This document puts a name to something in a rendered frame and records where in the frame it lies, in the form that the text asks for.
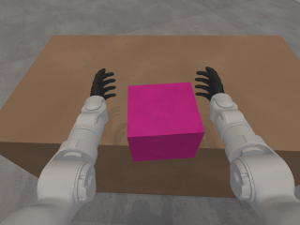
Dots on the pedestal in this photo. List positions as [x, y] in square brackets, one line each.
[261, 74]

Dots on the robot left forearm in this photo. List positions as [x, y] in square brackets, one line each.
[84, 138]

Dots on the robot right upper arm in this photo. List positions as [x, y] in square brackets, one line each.
[265, 182]

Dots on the carton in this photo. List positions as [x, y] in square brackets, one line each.
[163, 121]

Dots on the robot left upper arm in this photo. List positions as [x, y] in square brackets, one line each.
[64, 187]

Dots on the robot left hand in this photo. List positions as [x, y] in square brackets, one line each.
[98, 84]

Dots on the robot right forearm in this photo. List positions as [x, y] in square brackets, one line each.
[235, 132]

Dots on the robot right hand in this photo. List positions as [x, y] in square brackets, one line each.
[214, 82]

